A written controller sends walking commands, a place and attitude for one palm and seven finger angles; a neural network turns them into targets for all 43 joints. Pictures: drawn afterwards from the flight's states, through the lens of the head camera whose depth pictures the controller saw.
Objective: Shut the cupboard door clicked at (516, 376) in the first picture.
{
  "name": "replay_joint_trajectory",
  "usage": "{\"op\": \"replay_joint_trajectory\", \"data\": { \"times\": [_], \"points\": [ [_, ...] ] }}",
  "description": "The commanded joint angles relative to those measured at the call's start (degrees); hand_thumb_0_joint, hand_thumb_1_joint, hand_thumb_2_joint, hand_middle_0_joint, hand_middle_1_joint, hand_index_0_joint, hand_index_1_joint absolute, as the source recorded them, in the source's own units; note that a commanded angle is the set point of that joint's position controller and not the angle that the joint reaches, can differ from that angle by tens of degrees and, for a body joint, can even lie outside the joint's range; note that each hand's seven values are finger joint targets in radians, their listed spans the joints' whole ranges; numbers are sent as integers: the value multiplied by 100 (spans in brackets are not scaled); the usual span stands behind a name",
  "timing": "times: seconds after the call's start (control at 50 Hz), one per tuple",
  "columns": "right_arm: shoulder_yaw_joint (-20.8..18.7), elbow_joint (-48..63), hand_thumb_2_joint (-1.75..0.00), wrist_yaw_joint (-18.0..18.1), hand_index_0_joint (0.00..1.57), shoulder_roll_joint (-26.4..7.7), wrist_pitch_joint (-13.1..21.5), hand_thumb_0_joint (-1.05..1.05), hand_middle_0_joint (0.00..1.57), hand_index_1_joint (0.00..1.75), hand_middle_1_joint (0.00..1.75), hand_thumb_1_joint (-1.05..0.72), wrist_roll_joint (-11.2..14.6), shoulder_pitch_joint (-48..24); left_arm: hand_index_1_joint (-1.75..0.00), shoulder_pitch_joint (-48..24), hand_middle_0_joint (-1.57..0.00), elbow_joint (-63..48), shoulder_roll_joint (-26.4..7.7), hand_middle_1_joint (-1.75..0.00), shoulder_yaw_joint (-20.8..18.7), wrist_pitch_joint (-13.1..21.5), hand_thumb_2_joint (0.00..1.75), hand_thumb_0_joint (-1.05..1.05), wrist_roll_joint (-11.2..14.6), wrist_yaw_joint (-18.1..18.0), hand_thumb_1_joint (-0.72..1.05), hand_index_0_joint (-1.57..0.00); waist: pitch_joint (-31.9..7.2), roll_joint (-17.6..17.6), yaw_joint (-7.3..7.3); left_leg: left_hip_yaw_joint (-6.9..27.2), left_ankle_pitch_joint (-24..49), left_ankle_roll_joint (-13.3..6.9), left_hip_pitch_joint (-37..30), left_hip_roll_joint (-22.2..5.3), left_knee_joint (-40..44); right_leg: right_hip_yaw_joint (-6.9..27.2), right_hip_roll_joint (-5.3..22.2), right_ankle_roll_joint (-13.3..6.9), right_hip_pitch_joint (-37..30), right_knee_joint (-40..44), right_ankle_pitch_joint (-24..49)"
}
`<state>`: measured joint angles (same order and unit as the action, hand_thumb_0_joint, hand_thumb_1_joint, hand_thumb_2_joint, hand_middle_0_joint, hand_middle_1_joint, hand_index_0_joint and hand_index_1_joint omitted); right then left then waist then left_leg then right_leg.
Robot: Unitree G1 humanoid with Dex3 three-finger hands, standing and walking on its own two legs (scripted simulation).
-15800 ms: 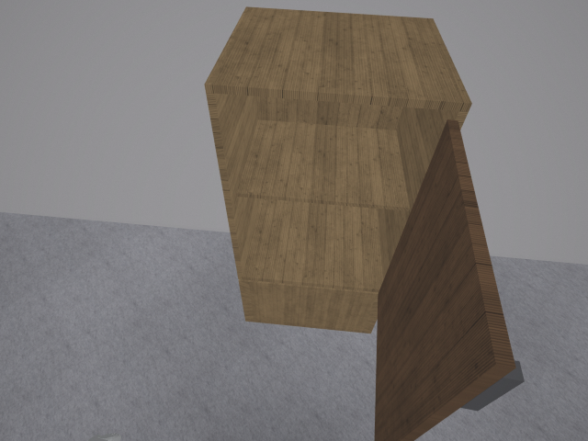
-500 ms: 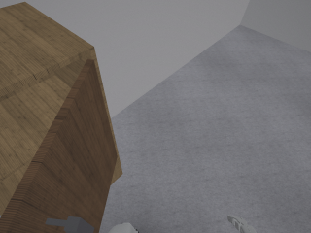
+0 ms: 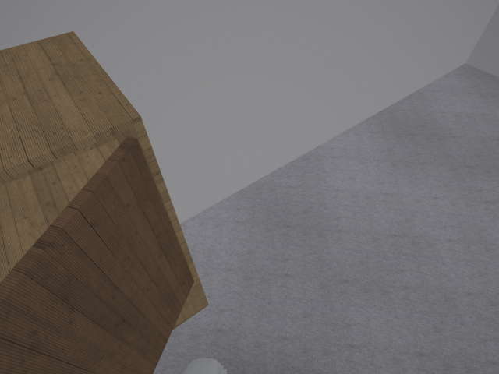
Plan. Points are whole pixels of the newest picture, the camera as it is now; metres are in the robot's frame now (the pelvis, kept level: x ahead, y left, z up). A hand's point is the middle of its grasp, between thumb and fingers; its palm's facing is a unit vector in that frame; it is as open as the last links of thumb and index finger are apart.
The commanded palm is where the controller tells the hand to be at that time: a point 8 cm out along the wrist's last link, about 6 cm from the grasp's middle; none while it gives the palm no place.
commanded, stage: shuffle to correct the standing spot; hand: left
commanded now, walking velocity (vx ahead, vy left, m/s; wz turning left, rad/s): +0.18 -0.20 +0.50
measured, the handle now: out of the picture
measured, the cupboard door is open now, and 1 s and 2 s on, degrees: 37 37 37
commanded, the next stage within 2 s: none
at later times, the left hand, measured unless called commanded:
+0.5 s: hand out of the picture +0.09 +0.14 -0.17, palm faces +0.29 -0.94 -0.16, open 7.3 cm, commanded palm none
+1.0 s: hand out of the picture +0.15 +0.03 -0.18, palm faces +0.53 -0.83 -0.17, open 7.3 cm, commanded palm none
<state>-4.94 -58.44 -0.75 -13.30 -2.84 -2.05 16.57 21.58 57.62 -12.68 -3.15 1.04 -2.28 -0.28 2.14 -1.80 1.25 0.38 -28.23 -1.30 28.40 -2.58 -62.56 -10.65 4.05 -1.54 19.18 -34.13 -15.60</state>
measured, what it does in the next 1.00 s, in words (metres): walks ahead, turning left: left foot, then right foot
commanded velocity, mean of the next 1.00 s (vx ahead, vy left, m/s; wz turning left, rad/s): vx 0.00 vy -0.19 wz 0.50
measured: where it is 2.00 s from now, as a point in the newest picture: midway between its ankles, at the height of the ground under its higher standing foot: outside the picture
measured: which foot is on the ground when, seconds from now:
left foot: up 0.00-0.28, down 0.30-0.66, up 0.68-0.98, down 1.00-1.00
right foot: down 0.00-0.30, up 0.32-0.64, down 0.66-1.00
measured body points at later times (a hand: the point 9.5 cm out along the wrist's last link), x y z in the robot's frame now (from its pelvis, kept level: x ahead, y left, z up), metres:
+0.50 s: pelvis +0.11 -0.05 +0.01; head +0.13 -0.02 +0.46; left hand +0.08 +0.19 -0.15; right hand +0.26 -0.26 -0.13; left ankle +0.10 +0.08 -0.73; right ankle +0.15 -0.20 -0.66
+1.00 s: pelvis +0.19 -0.16 -0.01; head +0.21 -0.12 +0.44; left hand +0.12 +0.07 -0.17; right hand +0.39 -0.34 -0.14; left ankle +0.15 -0.08 -0.73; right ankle +0.22 -0.23 -0.73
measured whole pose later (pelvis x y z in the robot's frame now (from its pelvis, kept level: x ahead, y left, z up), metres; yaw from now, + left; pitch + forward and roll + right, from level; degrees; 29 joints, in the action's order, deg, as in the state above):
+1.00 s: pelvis +0.19 -0.16 -0.01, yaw +32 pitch +1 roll -1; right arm -4.0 -52.5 -0.7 -11.4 -2.7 -1.3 10.0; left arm 12.4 51.7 -11.0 -1.9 -2.3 -1.5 -0.6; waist 4.3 2.3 -0.3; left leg -8.3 -16.8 -0.4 18.6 -2.4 -36.5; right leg -18.5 5.6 -2.2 16.8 -38.6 -21.4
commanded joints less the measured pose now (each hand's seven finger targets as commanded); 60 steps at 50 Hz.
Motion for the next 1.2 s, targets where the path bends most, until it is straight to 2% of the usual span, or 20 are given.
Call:
{"op": "replay_joint_trajectory", "data": {
  "times": [0.0,0.16,0.2,0.24,0.26,0.28,0.3,0.4,0.56,0.6,0.62,0.64,0.66,0.72,0.88,0.94,0.98,1.0,1.1,1.18],
  "points": [
    [22,613,-90,-117,20,-157,247,0,20,30,30,-90,11,-459,-30,54,-20,-276,-364,-30,17,228,90,0,4,-138,90,-20,-25,860,-165,-268,799,39,895,-322,-914,1092,1471,-268,-734,2281,-595],
    [125,798,-90,-106,20,180,261,0,20,30,30,-90,40,-1142,-30,549,-20,58,-448,-30,26,165,90,0,-31,-126,90,-20,226,818,129,-967,672,53,245,-166,1689,166,1506,-571,-1246,1952,1281],
    [115,761,-90,-68,20,145,318,0,20,30,30,-90,40,-942,-30,527,-20,78,-460,-30,-2,126,90,0,-12,-94,90,-20,-14,779,50,-1129,830,3,-393,-82,2343,-79,1468,-476,-1317,1442,2010],
    [28,554,-90,7,20,-100,361,0,20,30,30,-90,10,-137,-30,316,-20,31,-469,-30,-15,80,90,0,78,-35,90,-20,-504,443,-409,-1106,1642,-115,-1906,-31,3385,-555,1176,-123,-890,-56,2651],
    [-110,446,-90,98,20,-632,393,0,20,30,30,-90,-11,441,-30,335,-20,-127,-257,-30,13,58,90,0,118,30,90,-20,-931,-574,-683,304,2306,-504,-3290,-1026,3744,-647,793,274,342,-1456,1567],
    [-209,372,-90,198,20,-1218,400,0,20,30,30,-90,45,891,-30,-55,-20,-463,-77,-30,106,39,90,0,122,98,90,-20,-1048,-1680,-813,2550,4387,-1228,-4028,-2596,4155,-153,243,581,2019,-2993,-1580],
    [-233,284,-90,247,20,-1319,361,0,20,30,30,-90,91,940,-30,-317,-20,-591,-423,-30,11,-45,90,0,46,82,90,-20,-1034,-744,-812,2460,4439,-1470,-3744,-2901,4236,704,339,495,2181,-3598,-1535],
    [-59,656,-90,267,20,-695,488,0,20,30,30,-90,53,-563,-30,-174,-20,-363,-188,-30,-103,-252,90,0,15,149,90,-20,-23,-925,11,453,3302,-580,-1160,-1529,4616,1020,442,773,1250,-3315,-4],
    [-337,853,-90,117,20,-1191,233,0,20,30,30,-90,-46,-669,-30,-542,-20,-701,-235,-30,-142,-231,90,0,85,147,90,-20,-358,-845,-158,711,1859,-449,-1021,-1154,4130,350,-97,859,14,-407,-137],
    [-342,904,-90,113,20,-1158,175,0,20,30,30,-90,-32,-733,-30,-222,-20,-673,-431,-30,-189,-147,90,0,93,140,90,-20,-518,-654,36,647,1906,-191,-664,-909,3432,243,-217,802,-870,618,357],
    [-300,937,-90,103,20,-927,167,0,20,30,30,-90,-2,-665,-30,121,-20,-619,-750,-30,-260,-87,90,0,62,110,90,-20,-723,154,189,309,1259,56,-166,-427,2604,609,185,679,-1630,1258,688],
    [-168,1077,-90,91,20,-338,166,0,20,30,30,-90,24,-555,-30,286,-20,-597,-1432,-30,-384,-70,90,0,-18,31,90,-20,-791,2245,267,-564,-783,426,1034,327,922,1898,1721,190,-2280,1548,1635],
    [-125,1195,-90,150,20,-308,152,0,20,30,30,-90,74,-663,-30,229,-20,-719,-1535,-30,-346,-144,90,0,-7,-19,90,-20,-978,2446,369,-151,-1281,295,937,218,-320,2214,2266,-325,-1684,1614,2042],
    [-142,849,-90,95,20,-509,58,0,20,30,30,-90,64,-550,-30,-848,-20,-968,-856,-30,-166,-161,90,0,16,-80,90,-20,-478,1578,-113,-198,-187,358,754,-139,-1293,1077,1448,-482,-1088,1430,1863],
    [11,855,-90,31,20,-159,71,0,20,30,30,-90,108,-590,-30,-661,-20,-819,-878,-30,-142,-192,90,0,4,-156,90,-20,-298,1037,-19,-803,109,332,-365,-15,1801,328,1541,-738,-1273,876,2889],
    [-46,738,-90,76,20,-429,133,0,20,30,30,-90,82,-18,-30,-652,-20,-809,-818,-30,-164,-244,90,0,145,-91,90,-20,-649,537,-360,-712,1928,168,-1877,-151,3707,-26,1244,-198,-757,-304,2737],
    [-253,733,-90,198,20,-1448,186,0,20,30,30,-90,92,497,-30,-905,-20,-1206,-427,-30,-34,-297,90,0,159,-18,90,-20,-900,-1790,-653,2427,6026,-1145,-3170,-2634,4219,321,269,567,1635,-2687,-1951],
    [-262,721,-90,219,20,-1493,165,0,20,30,30,-90,86,455,-30,-1096,-20,-1290,-722,-30,-109,-370,90,0,98,-33,90,-20,-897,-992,-662,1982,5720,-1384,-2719,-2781,4127,1043,299,502,1546,-3390,-1825],
    [-115,995,-90,271,20,-978,245,0,20,30,30,-90,86,-805,-30,-928,-20,-934,-582,-30,-182,-458,90,0,106,3,90,-20,-293,-769,-93,506,4519,-692,-1508,-1439,4274,1192,162,722,1228,-3585,-477],
    [-235,1030,-90,194,20,-1176,169,0,20,30,30,-90,52,-744,-30,-1032,-20,-985,-429,-30,-155,-431,90,0,153,9,90,-20,-507,-781,-234,539,4227,-647,-1734,-1242,4117,876,7,768,760,-2053,-755]
  ]
}}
